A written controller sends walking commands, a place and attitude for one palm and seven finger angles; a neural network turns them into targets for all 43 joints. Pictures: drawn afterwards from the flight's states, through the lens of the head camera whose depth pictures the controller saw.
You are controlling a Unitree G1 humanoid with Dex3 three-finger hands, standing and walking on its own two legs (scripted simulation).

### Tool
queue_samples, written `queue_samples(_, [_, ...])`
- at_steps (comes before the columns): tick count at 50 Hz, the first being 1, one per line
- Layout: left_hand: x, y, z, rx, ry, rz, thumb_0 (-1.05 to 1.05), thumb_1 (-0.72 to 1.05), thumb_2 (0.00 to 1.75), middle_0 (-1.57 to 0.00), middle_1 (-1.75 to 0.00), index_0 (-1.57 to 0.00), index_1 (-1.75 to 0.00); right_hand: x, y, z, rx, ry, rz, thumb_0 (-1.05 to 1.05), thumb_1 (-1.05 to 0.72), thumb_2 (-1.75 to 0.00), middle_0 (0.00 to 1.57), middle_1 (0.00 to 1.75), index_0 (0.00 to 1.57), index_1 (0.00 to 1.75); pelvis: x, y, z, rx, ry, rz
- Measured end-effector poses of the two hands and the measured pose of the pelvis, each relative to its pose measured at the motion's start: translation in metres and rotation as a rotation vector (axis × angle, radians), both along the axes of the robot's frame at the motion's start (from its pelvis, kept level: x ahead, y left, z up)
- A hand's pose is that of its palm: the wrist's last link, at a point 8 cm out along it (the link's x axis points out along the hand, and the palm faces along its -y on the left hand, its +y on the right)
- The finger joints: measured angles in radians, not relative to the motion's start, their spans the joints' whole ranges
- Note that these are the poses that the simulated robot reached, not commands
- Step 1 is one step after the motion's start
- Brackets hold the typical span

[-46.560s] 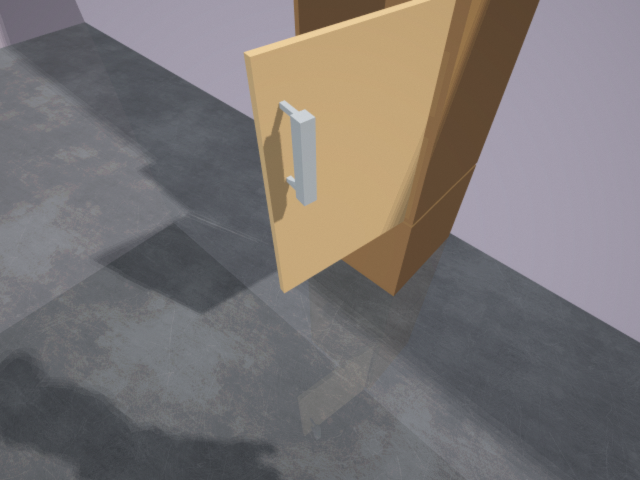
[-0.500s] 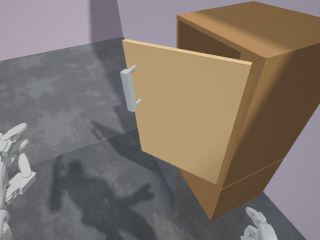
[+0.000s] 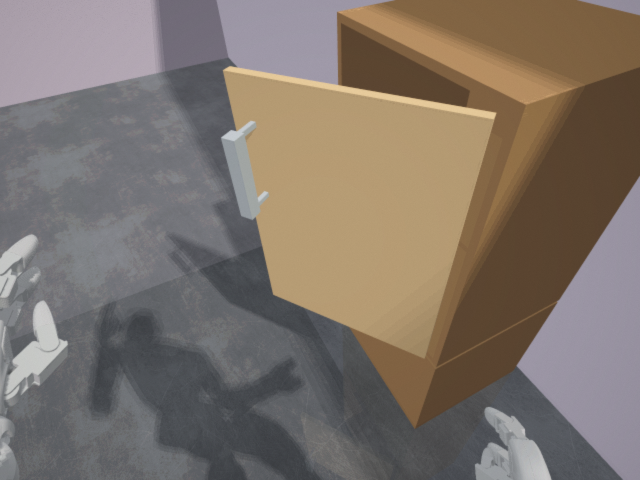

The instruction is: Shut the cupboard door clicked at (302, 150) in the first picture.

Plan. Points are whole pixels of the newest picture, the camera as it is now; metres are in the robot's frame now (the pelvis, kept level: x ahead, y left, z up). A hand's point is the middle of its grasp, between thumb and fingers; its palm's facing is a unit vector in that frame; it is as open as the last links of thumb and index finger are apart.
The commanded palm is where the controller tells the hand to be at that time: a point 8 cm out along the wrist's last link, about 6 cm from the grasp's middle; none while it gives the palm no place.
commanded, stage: step back with the hand held close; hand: left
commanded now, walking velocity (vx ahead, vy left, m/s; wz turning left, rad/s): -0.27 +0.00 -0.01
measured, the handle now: (250, 170) +0.59 +0.19 +0.08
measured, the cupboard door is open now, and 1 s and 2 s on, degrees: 35 35 35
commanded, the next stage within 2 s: stop stepping back and stand still in 1.02 s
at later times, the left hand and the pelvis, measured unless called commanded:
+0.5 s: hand out of the picture +0.13 +0.30 +0.15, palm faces +0.44 -0.77 -0.46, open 7.4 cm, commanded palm +0.07 +0.32 +0.17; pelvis -0.07 +0.02 -0.02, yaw +0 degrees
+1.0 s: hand out of the picture +0.03 +0.28 +0.17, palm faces +0.47 -0.72 -0.51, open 7.4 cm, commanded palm -0.05 +0.31 +0.17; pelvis -0.16 +0.00 -0.03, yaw +5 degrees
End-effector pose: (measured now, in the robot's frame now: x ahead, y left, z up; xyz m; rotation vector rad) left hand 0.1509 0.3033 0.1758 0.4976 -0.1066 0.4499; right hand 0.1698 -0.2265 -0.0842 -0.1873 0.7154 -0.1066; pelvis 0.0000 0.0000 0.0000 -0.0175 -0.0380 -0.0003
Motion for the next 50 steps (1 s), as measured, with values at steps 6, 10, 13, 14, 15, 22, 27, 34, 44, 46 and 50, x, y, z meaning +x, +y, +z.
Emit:
queue_samples(6, [0.003, 0.004, -0.01, 0.018, 0.054, -0.048, 0.02, 0.89, 0.9, -0.22, -0.3, -0.21, -0.3, -0.009, -0.006, -0.004, -0.038, 0.052, -0.061, 0.01, -0.91, -0.9, 0.21, 0.3, 0.2, 0.3, -0.003, 0.011, -0.003, 0.003, 0.043, -0.005])
queue_samples(10, [-0.001, 0.011, -0.006, 0.047, 0.041, -0.075, 0.02, 0.89, 0.9, -0.22, -0.3, -0.21, -0.3, -0.016, -0.004, 0.0, -0.06, 0.064, -0.091, 0.01, -0.91, -0.9, 0.21, 0.3, 0.2, 0.3, -0.01, 0.018, -0.005, 0.006, 0.049, -0.011])
queue_samples(13, [-0.007, 0.019, -0.001, 0.067, 0.008, -0.083, 0.02, 0.89, 0.9, -0.22, -0.3, -0.21, -0.3, -0.022, 0.001, 0.005, -0.069, 0.053, -0.099, 0.01, -0.91, -0.9, 0.2, 0.3, 0.2, 0.3, -0.017, 0.022, -0.006, 0.005, 0.048, -0.016])
queue_samples(14, [-0.009, 0.021, 0.0, 0.072, -0.004, -0.084, 0.02, 0.89, 0.9, -0.22, -0.3, -0.21, -0.3, -0.025, 0.003, 0.006, -0.071, 0.046, -0.098, 0.01, -0.91, -0.9, 0.2, 0.3, 0.2, 0.3, -0.02, 0.023, -0.007, 0.004, 0.047, -0.017])
queue_samples(15, [-0.012, 0.023, 0.002, 0.075, -0.017, -0.084, 0.02, 0.89, 0.9, -0.22, -0.3, -0.21, -0.3, -0.027, 0.005, 0.008, -0.073, 0.038, -0.096, 0.01, -0.91, -0.9, 0.21, 0.3, 0.2, 0.3, -0.024, 0.024, -0.007, 0.003, 0.045, -0.018])
queue_samples(22, [-0.043, 0.028, 0.0, 0.082, -0.092, -0.075, 0.02, 0.89, 0.9, -0.22, -0.3, -0.21, -0.3, -0.051, 0.016, 0.012, -0.075, -0.015, -0.058, 0.01, -0.91, -0.9, 0.21, 0.3, 0.2, 0.3, -0.053, 0.026, -0.014, -0.006, 0.035, -0.013])
queue_samples(27, [-0.072, 0.026, -0.007, 0.091, -0.118, -0.046, 0.02, 0.89, 0.9, -0.22, -0.3, -0.21, -0.3, -0.076, 0.015, 0.003, -0.072, -0.015, -0.028, 0.01, -0.91, -0.9, 0.21, 0.3, 0.2, 0.3, -0.074, 0.019, -0.021, -0.018, 0.021, 0.001])
queue_samples(34, [-0.106, 0.011, -0.002, 0.095, -0.205, -0.031, 0.02, 0.89, 0.9, -0.22, -0.3, -0.21, -0.3, -0.115, 0.004, -0.011, -0.092, 0.027, -0.005, 0.01, -0.91, -0.9, 0.21, 0.3, 0.2, 0.3, -0.099, 0.01, -0.025, -0.016, 0.007, 0.016])
queue_samples(44, [-0.123, 0.011, 0.01, 0.149, -0.238, -0.094, 0.01, 0.89, 0.9, -0.22, -0.3, -0.21, -0.3, -0.171, -0.005, -0.013, -0.102, 0.058, -0.071, 0.01, -0.91, -0.9, 0.21, 0.3, 0.2, 0.3, -0.138, 0.013, -0.023, -0.03, 0.015, 0.02])
queue_samples(46, [-0.131, 0.012, 0.011, 0.179, -0.23, -0.104, 0.01, 0.89, 0.9, -0.22, -0.3, -0.21, -0.3, -0.179, -0.005, -0.015, -0.097, 0.05, -0.071, 0.01, -0.91, -0.9, 0.21, 0.3, 0.2, 0.3, -0.147, 0.011, -0.026, -0.038, 0.008, 0.04])
queue_samples(50, [-0.164, 0.01, 0.013, 0.239, -0.231, -0.103, 0.01, 0.89, 0.9, -0.22, -0.3, -0.21, -0.3, -0.191, -0.005, -0.022, -0.082, 0.04, -0.046, 0.01, -0.91, -0.9, 0.21, 0.3, 0.2, 0.3, -0.165, 0.003, -0.034, -0.044, -0.013, 0.082])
